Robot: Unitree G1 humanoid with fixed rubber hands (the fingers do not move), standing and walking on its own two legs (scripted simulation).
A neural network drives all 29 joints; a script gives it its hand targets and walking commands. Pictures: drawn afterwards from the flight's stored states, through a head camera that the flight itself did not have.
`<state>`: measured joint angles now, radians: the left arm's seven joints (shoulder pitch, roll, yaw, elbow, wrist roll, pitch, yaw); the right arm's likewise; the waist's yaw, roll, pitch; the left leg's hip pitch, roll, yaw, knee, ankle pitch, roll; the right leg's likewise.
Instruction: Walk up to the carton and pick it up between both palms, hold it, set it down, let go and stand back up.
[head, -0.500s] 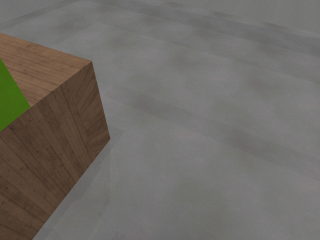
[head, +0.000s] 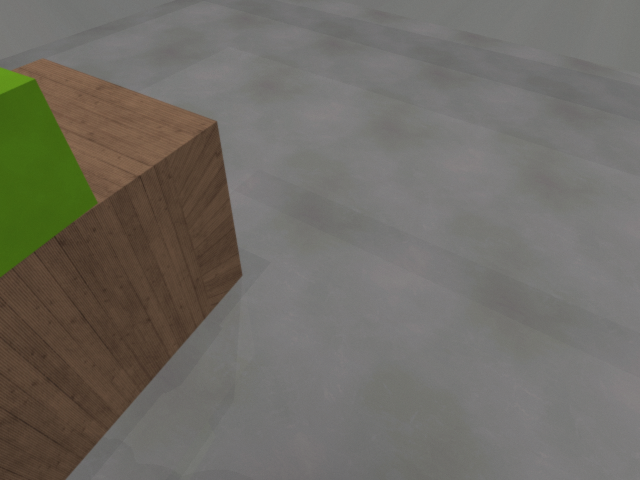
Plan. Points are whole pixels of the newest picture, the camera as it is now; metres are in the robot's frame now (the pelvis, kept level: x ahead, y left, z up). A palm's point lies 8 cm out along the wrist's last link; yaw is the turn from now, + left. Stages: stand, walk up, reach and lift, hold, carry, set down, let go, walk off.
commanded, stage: walk up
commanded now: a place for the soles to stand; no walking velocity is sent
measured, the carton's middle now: out of the picture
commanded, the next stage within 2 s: none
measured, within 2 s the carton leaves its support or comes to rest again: neither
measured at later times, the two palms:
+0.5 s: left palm (9, 441) +0.22 +0.39 -0.10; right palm out of the picture +0.12 -0.14 -0.11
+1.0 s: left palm (74, 449) +0.20 +0.31 -0.09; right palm (337, 232) +0.59 -0.07 -0.09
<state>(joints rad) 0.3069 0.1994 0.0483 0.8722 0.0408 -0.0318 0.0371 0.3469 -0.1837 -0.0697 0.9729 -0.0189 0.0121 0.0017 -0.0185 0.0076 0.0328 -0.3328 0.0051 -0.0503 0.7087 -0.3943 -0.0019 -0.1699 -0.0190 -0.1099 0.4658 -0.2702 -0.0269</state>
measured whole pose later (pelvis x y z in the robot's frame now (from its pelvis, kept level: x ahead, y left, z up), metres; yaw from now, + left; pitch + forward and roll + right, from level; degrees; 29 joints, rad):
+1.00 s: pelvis +0.36 +0.08 +0.01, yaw +37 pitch -2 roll +3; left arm 0.46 0.29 0.05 0.67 0.05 -0.03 -0.01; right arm 0.35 -0.24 -0.06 0.67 -0.05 -0.02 -0.01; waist 0.08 -0.04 0.03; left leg -0.52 0.00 -0.02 1.27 -0.28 -0.03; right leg -0.20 -0.06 -0.17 0.47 -0.23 -0.06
